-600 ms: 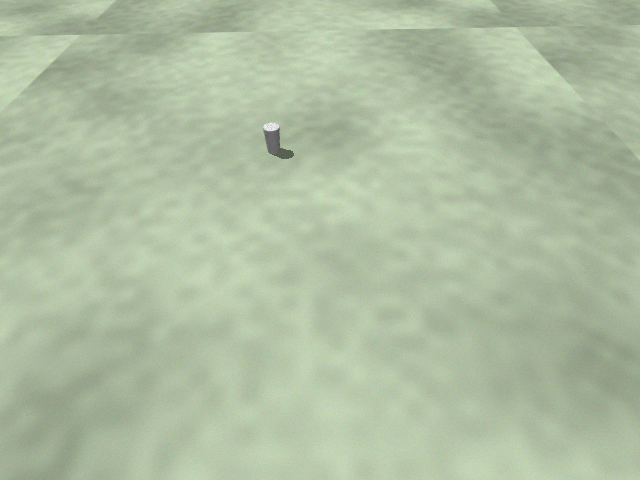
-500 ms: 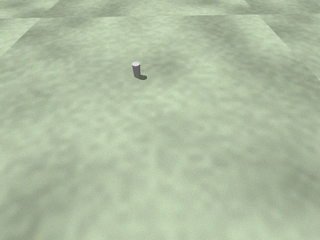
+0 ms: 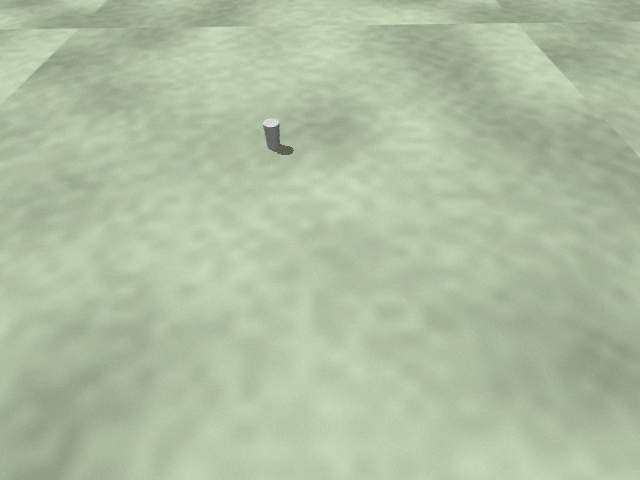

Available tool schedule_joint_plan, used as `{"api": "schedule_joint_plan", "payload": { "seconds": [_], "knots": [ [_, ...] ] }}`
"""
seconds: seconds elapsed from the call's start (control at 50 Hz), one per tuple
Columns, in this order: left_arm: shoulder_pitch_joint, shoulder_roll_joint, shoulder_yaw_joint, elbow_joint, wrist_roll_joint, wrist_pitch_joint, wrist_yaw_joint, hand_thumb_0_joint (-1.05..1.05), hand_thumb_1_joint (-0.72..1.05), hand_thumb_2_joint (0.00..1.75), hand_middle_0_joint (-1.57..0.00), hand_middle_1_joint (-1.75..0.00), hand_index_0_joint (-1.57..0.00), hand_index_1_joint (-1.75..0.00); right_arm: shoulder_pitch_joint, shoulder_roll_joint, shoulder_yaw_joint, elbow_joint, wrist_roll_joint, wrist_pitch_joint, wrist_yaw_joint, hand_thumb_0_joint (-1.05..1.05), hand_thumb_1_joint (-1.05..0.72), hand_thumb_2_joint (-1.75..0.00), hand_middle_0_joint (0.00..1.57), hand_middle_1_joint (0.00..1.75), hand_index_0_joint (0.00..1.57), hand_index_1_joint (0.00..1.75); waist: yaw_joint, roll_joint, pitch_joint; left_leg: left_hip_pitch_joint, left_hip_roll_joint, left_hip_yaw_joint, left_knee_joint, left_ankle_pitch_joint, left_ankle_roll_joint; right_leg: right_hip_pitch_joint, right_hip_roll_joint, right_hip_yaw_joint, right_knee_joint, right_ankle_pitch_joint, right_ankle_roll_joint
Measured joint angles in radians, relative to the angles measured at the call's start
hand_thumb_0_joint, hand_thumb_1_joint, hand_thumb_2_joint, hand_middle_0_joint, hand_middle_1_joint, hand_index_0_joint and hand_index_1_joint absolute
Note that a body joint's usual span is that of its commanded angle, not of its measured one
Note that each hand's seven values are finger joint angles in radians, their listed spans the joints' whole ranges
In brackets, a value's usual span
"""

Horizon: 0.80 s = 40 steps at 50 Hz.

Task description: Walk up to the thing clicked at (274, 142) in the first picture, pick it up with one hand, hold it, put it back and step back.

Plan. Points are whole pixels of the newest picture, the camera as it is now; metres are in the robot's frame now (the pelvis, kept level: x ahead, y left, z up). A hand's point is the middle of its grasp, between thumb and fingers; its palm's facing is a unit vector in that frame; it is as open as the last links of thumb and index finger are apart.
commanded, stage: stand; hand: left
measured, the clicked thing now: (272, 134) +1.87 +0.30 -0.71
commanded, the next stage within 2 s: walk up in 0.52 s
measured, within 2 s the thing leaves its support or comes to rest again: neither
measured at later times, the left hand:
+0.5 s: hand out of the picture +0.08 +0.26 -0.15, palm faces -0.03 -0.94 -0.35, open 7.3 cm
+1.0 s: hand out of the picture +0.14 +0.37 -0.18, palm faces +0.02 -0.93 -0.35, open 7.4 cm
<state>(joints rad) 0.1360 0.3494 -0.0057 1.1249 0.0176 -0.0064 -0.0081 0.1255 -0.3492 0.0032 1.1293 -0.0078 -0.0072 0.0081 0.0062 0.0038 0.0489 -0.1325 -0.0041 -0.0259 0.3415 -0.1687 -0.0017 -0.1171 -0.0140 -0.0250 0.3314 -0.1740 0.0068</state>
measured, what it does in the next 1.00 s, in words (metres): walks ahead: left foot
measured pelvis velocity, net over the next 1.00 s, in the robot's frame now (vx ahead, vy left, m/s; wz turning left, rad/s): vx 0.15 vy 0.08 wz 0.05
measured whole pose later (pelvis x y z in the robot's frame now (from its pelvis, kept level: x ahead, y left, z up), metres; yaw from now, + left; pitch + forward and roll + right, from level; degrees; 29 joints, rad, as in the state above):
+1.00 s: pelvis +0.15 +0.08 -0.02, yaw +3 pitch -3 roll +0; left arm 0.31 0.46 0.05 1.04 0.03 -0.01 -0.07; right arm 0.19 -0.42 -0.11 0.96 -0.02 -0.08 0.08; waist 0.02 -0.04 0.02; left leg -0.31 0.04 0.07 0.63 -0.27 0.03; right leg -0.24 -0.05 0.03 1.02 -0.49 -0.05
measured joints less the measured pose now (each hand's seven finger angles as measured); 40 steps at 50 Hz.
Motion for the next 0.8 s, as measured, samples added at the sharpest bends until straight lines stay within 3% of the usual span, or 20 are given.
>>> {"api": "schedule_joint_plan", "payload": {
  "seconds": [0.52,0.62,0.7,0.8],
  "knots": [
    [-0.016,0.000,-0.002,-0.013,-0.002,0.002,0.003,0.01,0.91,0.90,-0.20,-0.30,-0.21,-0.30,-0.015,-0.003,0.005,-0.008,0.000,-0.006,-0.005,0.01,-0.90,-0.90,0.20,0.30,0.20,0.30,0.002,0.003,-0.008,0.020,-0.006,0.003,-0.012,-0.012,0.004,0.016,-0.007,0.003,-0.004,-0.016,0.005],
    [0.033,0.024,0.048,-0.059,0.022,-0.018,-0.050,0.01,0.91,0.90,-0.20,-0.30,-0.21,-0.30,0.045,-0.022,-0.050,-0.055,-0.020,-0.016,0.047,0.01,-0.90,-0.90,0.20,0.30,0.21,0.30,0.005,0.004,-0.061,-0.061,-0.010,-0.007,0.142,-0.238,0.052,-0.060,-0.007,-0.010,0.152,-0.266,-0.038],
    [0.060,0.050,0.072,-0.094,0.030,-0.055,-0.055,0.01,0.90,0.90,-0.20,-0.30,-0.21,-0.30,0.062,-0.060,-0.081,-0.063,-0.024,-0.011,0.052,0.01,-0.90,-0.90,0.20,0.30,0.20,0.30,0.017,0.019,-0.045,-0.162,0.002,0.000,0.338,-0.271,0.040,-0.031,-0.009,-0.048,0.112,-0.101,-0.025],
    [0.139,0.084,0.086,-0.100,0.035,-0.047,-0.055,0.00,0.90,0.90,-0.20,-0.30,-0.21,-0.30,0.057,-0.086,-0.099,-0.080,-0.021,-0.016,0.079,0.01,-0.90,-0.90,0.20,0.30,0.20,0.30,0.059,0.011,-0.029,-0.263,0.040,0.019,0.393,-0.275,0.025,0.084,-0.028,-0.053,0.021,-0.134,-0.016]
  ]
}}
